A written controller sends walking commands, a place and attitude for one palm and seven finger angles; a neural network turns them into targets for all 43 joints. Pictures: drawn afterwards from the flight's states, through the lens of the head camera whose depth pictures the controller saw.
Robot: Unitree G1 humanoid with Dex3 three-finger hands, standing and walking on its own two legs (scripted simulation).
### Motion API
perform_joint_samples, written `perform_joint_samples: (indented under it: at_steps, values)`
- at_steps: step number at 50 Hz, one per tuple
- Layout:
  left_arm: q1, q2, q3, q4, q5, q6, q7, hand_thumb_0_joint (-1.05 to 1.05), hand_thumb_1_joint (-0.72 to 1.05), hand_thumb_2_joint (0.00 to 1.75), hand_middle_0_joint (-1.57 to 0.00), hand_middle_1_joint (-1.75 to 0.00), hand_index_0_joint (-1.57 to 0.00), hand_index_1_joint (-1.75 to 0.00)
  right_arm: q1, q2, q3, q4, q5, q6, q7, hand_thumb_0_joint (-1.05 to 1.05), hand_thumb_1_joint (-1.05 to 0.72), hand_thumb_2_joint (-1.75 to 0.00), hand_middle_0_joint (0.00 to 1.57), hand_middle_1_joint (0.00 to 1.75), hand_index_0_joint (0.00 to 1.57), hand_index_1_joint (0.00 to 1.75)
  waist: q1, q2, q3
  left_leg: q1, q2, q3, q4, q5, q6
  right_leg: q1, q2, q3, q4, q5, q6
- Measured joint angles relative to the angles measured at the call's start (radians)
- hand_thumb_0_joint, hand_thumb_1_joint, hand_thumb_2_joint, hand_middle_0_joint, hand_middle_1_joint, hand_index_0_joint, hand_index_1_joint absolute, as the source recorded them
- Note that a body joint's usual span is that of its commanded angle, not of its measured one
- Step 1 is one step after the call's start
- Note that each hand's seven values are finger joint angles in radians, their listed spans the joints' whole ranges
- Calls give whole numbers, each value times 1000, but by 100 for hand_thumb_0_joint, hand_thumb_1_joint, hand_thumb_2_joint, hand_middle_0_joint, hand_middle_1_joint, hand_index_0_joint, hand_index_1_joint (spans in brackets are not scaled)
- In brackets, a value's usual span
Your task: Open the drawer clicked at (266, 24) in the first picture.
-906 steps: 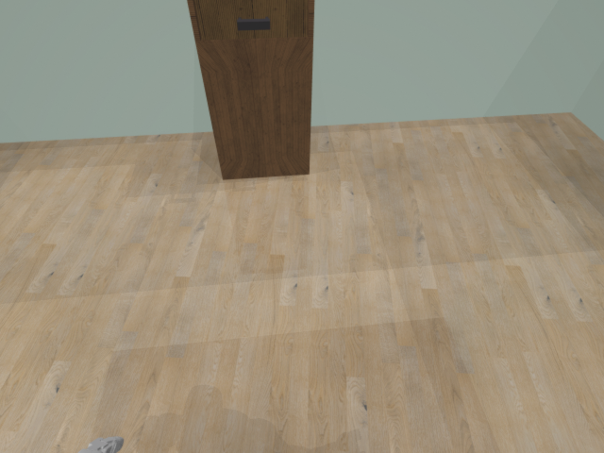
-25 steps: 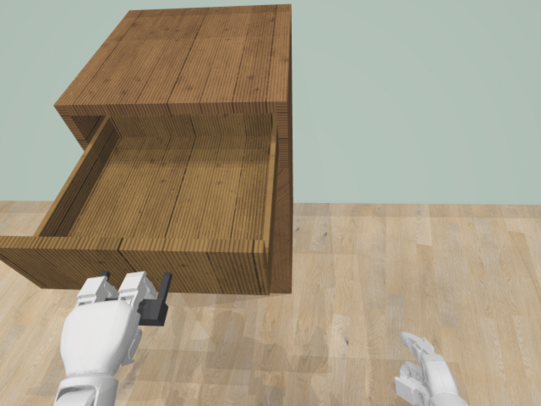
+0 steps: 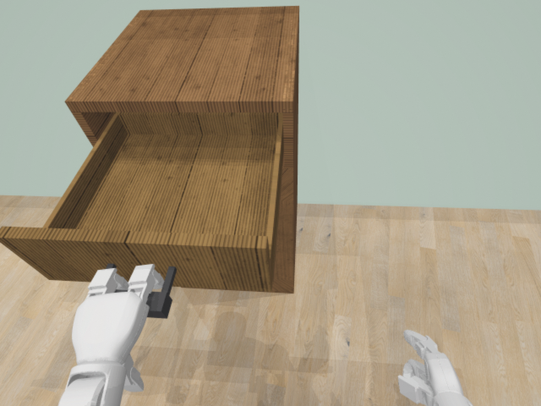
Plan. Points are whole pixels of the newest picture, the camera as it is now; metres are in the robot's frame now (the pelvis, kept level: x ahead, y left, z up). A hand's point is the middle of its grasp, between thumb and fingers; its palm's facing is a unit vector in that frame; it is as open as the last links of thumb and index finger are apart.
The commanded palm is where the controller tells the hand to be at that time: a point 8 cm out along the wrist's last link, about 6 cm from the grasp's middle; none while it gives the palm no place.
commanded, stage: lift the hand off the handle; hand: left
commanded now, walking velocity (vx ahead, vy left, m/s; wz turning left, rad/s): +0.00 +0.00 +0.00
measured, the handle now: (134, 287) +0.27 +0.25 +0.02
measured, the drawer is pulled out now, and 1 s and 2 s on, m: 0.30 0.30 0.30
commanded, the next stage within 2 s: draw the hand back to the body in 1.40 s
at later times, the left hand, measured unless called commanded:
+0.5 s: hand (112, 311) +0.21 +0.24 +0.06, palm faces +0.06 -0.07 -1.00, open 13.8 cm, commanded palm +0.18 +0.24 +0.11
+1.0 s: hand (82, 288) +0.21 +0.25 +0.13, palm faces +0.11 -0.08 -0.99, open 13.8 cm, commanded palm +0.18 +0.25 +0.19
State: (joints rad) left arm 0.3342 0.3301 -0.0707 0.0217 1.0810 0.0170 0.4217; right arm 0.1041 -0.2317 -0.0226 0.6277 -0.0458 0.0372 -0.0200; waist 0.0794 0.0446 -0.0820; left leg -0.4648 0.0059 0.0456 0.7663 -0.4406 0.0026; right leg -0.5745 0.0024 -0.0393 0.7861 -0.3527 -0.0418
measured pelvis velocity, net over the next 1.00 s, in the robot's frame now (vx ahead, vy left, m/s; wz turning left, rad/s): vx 0.00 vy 0.01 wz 0.01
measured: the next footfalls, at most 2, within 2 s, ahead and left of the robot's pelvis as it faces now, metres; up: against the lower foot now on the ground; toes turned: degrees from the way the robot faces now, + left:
none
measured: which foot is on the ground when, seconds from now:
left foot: down 0.00-1.00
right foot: down 0.00-1.00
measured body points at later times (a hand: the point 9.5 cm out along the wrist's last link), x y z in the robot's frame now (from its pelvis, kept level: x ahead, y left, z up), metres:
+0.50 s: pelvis +0.00 +0.00 +0.01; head +0.02 -0.04 +0.46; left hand +0.21 +0.24 +0.11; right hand +0.22 -0.21 -0.09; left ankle -0.03 +0.12 -0.71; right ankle +0.02 -0.09 -0.71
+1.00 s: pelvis +0.00 +0.01 +0.03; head +0.00 -0.03 +0.48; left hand +0.20 +0.25 +0.18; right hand +0.23 -0.18 -0.07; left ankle -0.03 +0.12 -0.71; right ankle +0.02 -0.09 -0.71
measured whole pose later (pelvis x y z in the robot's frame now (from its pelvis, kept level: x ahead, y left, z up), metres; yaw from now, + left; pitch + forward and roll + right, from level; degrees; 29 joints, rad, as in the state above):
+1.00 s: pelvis +0.00 +0.01 +0.03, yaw +1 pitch -1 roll +0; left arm 0.29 0.46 -0.04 -0.30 0.94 0.07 0.12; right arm 0.07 -0.24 0.03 0.64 -0.01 0.09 -0.02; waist 0.13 0.10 0.00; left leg -0.15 -0.01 0.03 0.47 -0.30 0.02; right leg -0.25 0.00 -0.05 0.48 -0.22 -0.02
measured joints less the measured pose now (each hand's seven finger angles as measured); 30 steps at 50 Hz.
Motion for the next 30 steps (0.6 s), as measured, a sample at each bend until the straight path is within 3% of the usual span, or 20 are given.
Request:
perform_joint_samples:
  at_steps: [16,23,30]
  values:
    - [-9,37,18,-53,-41,11,-29,0,-49,30,-33,-120,-32,-120,-3,6,7,16,10,11,-20,1,-91,-90,20,30,20,30,2,14,11,54,0,-2,-46,20,-1,53,2,-1,-43,17,0]
    - [-5,48,20,-117,-76,44,-100,0,-49,30,-32,-120,-32,-120,-12,-3,14,10,19,18,-19,1,-91,-90,20,30,20,30,10,26,23,118,-5,-4,-104,46,1,117,-1,-1,-96,38,3]
    - [9,77,28,-178,-88,20,-159,0,-49,30,-32,-120,-32,-120,-21,-3,23,6,16,22,-16,1,-91,-90,20,30,20,30,27,29,40,178,-5,-7,-157,69,1,179,1,-4,-149,59,4]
